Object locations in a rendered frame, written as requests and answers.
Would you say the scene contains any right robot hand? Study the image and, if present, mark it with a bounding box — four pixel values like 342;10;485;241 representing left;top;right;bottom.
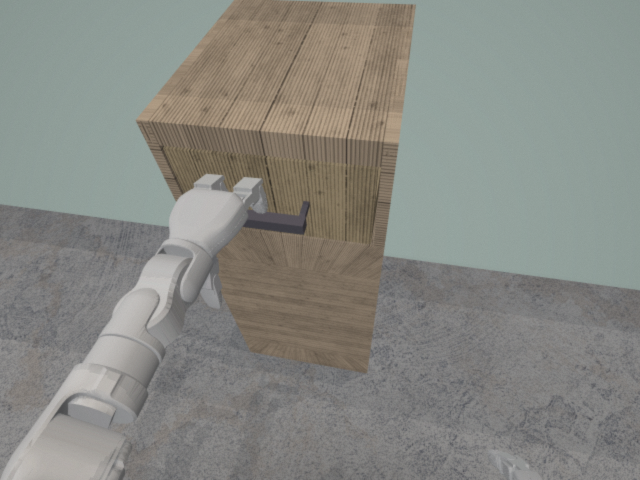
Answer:
488;449;543;480

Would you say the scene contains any left robot upper arm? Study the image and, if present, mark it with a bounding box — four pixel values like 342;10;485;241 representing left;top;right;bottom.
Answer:
12;413;132;480

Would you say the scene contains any left robot hand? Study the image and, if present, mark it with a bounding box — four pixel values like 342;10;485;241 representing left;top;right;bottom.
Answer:
169;174;268;309

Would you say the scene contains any cabinet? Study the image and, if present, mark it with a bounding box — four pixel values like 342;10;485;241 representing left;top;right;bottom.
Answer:
136;0;416;373

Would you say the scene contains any drawer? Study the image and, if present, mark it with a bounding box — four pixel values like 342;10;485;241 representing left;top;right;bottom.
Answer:
163;146;381;244

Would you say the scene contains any handle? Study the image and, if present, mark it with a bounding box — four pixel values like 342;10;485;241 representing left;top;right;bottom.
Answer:
243;201;310;235

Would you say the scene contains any robot left forearm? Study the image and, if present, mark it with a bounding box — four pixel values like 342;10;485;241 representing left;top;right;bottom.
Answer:
0;238;213;480

